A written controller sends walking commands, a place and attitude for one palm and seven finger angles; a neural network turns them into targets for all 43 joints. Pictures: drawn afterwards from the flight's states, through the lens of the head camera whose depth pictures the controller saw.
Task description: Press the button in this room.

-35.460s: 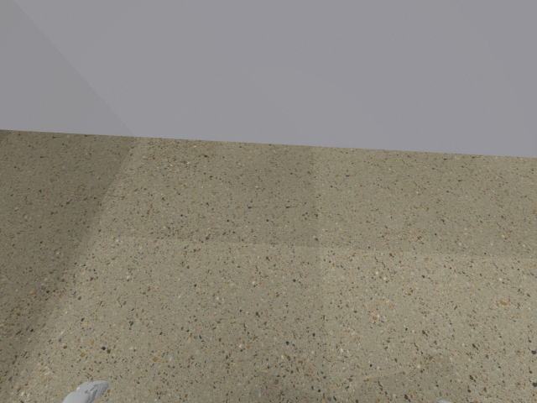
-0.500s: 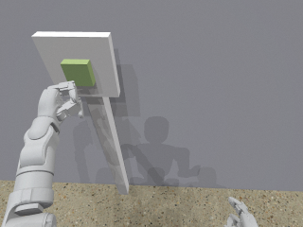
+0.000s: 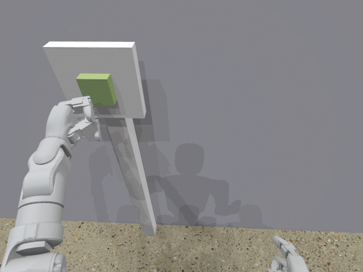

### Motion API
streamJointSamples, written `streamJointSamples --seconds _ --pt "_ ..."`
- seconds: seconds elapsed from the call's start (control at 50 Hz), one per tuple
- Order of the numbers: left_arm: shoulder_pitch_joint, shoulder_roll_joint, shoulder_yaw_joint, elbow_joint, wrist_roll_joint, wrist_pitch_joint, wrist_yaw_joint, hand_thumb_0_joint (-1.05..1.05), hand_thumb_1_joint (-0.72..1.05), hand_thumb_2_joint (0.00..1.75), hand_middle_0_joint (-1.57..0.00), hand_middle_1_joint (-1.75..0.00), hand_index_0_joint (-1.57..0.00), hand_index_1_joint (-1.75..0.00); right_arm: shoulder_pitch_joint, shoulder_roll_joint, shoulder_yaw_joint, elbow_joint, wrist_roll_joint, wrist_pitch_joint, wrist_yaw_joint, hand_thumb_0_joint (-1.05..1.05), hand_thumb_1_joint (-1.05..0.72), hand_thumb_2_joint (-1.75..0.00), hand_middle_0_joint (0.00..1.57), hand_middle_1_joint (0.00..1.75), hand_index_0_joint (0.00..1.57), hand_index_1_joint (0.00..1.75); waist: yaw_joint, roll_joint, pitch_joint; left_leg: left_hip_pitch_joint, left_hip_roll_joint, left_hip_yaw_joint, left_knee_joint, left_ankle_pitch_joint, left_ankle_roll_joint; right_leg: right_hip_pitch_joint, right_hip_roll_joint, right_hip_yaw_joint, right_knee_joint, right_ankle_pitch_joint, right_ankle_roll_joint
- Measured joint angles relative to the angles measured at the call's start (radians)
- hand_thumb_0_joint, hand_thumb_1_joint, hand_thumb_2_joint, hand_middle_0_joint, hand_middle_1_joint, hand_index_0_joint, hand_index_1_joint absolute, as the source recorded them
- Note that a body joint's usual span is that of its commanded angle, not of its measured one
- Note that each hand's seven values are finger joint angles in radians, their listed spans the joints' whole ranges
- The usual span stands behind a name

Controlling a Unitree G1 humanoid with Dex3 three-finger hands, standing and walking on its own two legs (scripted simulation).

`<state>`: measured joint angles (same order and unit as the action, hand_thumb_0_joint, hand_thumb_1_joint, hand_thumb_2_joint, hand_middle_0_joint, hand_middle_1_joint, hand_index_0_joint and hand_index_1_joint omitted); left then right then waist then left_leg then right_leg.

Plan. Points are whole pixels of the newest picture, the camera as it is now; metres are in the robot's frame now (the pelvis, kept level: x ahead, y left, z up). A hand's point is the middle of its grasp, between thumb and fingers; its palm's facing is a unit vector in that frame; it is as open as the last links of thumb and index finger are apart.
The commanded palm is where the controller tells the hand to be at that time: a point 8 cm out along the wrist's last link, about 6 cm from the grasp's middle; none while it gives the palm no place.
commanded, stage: aim a knuckle at the button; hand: left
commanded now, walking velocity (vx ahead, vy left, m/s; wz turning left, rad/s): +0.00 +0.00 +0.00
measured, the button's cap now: (98, 88) +0.46 +0.23 +0.20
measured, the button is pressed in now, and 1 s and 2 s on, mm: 0 0 13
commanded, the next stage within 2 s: press the button with the knuckle in 0.50 s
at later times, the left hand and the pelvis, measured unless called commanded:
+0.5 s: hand (96, 131) +0.36 +0.21 +0.16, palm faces +0.07 -1.00 -0.01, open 3.1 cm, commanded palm +0.34 +0.25 +0.17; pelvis +0.00 +0.00 +0.00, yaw +0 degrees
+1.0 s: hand (109, 117) +0.39 +0.19 +0.17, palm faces +0.05 -1.00 -0.01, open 3.1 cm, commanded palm +0.37 +0.24 +0.17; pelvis +0.00 +0.00 +0.00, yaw +0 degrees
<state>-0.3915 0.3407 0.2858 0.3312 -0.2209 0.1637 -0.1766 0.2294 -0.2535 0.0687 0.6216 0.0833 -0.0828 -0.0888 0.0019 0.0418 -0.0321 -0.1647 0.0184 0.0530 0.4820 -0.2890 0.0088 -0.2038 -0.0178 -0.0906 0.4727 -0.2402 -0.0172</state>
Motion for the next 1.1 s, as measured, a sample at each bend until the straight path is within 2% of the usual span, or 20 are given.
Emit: streamJointSamples --seconds 0.1,0.22,0.32,0.42,0.5,0.62,0.68,0.82,0.98,1.1 --pt "0.023 -0.020 -0.036 -0.008 -0.013 0.024 -0.023 0.02 0.90 0.90 -1.30 -1.50 -1.30 -1.50 0.007 -0.017 -0.010 0.004 0.005 0.001 -0.005 0.02 -0.90 -0.90 0.20 0.30 0.20 0.30 0.005 0.007 0.005 -0.013 -0.005 -0.008 0.011 -0.001 0.003 -0.007 -0.006 -0.008 0.007 -0.001 0.002" --pt "0.034 -0.062 -0.062 -0.064 0.001 -0.021 0.018 0.02 0.90 0.90 -1.30 -1.50 -1.30 -1.50 -0.008 -0.008 -0.009 0.014 -0.008 -0.014 -0.007 0.02 -0.90 -0.90 0.20 0.30 0.20 0.30 0.002 -0.004 0.018 -0.008 -0.007 -0.004 0.009 0.002 0.003 -0.008 -0.008 -0.003 0.014 -0.002 0.002" --pt "-0.024 -0.025 -0.024 0.001 0.009 -0.017 0.032 0.02 0.90 0.90 -1.30 -1.50 -1.30 -1.50 -0.018 0.007 0.005 0.014 -0.007 -0.007 -0.006 0.02 -0.90 -0.90 0.20 0.30 0.20 0.30 -0.010 -0.011 0.010 -0.004 -0.002 0.001 0.002 0.006 -0.001 -0.009 -0.002 0.001 0.009 0.002 -0.001" --pt "-0.024 0.011 0.005 0.051 0.000 0.016 0.002 0.02 0.90 0.90 -1.30 -1.50 -1.30 -1.50 -0.003 0.000 0.003 -0.004 -0.001 0.003 0.000 0.02 -0.90 -0.90 0.20 0.30 0.20 0.30 -0.014 0.002 0.003 -0.013 0.001 0.003 -0.001 0.007 -0.001 -0.016 0.001 0.004 0.003 0.006 -0.002" --pt "0.020 0.000 0.004 0.028 -0.012 0.001 -0.025 0.02 0.90 0.90 -1.30 -1.50 -1.30 -1.50 0.013 -0.010 -0.005 -0.004 0.002 0.002 -0.002 0.02 -0.90 -0.90 0.20 0.30 0.20 0.30 -0.006 0.003 0.003 -0.015 0.000 0.000 0.004 0.004 0.000 -0.016 0.001 0.001 0.005 0.004 -0.001" --pt "0.019 -0.031 -0.034 -0.025 -0.002 -0.039 -0.006 0.02 0.90 0.90 -1.30 -1.50 -1.30 -1.50 0.009 -0.015 -0.011 0.015 -0.001 -0.015 -0.011 0.02 -0.90 -0.90 0.20 0.30 0.20 0.30 0.004 -0.002 0.022 -0.013 -0.003 -0.009 0.014 0.000 0.001 -0.008 -0.003 -0.007 0.010 -0.002 0.000" --pt "-0.012 -0.034 -0.044 -0.012 -0.003 -0.040 0.001 0.02 0.90 0.90 -1.30 -1.50 -1.30 -1.50 -0.002 -0.011 -0.007 0.022 -0.002 -0.019 -0.013 0.02 -0.90 -0.90 0.20 0.30 0.20 0.30 0.001 -0.003 0.020 -0.014 -0.004 -0.009 0.012 0.001 0.001 -0.010 -0.005 -0.008 0.011 -0.002 0.001" --pt "-0.086 -0.007 -0.029 0.090 0.010 0.010 0.015 0.02 0.90 0.90 -1.30 -1.50 -1.30 -1.50 -0.011 -0.002 0.001 0.008 -0.001 -0.006 -0.007 0.02 -0.90 -0.90 0.20 0.30 0.20 0.30 -0.018 -0.002 0.009 -0.027 -0.003 -0.003 0.007 0.004 0.001 -0.027 -0.004 -0.001 0.010 0.001 0.000" --pt "-0.105 -0.021 -0.024 0.112 0.014 -0.036 0.018 0.02 0.90 0.90 -1.30 -1.50 -1.30 -1.50 0.013 -0.005 -0.005 0.017 -0.006 0.003 0.000 0.02 -0.90 -0.90 0.20 0.30 0.20 0.30 -0.018 -0.005 0.008 -0.031 -0.002 -0.001 0.008 -0.002 0.001 -0.033 -0.002 0.002 0.011 -0.004 0.000" --pt "-0.130 -0.013 -0.029 0.145 0.024 -0.041 0.021 0.02 0.90 0.91 -1.30 -1.50 -1.30 -1.50 0.030 -0.010 -0.014 0.025 -0.004 0.012 0.001 0.02 -0.90 -0.90 0.20 0.30 0.20 0.30 -0.020 -0.003 0.008 -0.034 -0.001 -0.002 0.010 -0.006 0.001 -0.034 -0.001 0.000 0.010 -0.006 0.001"
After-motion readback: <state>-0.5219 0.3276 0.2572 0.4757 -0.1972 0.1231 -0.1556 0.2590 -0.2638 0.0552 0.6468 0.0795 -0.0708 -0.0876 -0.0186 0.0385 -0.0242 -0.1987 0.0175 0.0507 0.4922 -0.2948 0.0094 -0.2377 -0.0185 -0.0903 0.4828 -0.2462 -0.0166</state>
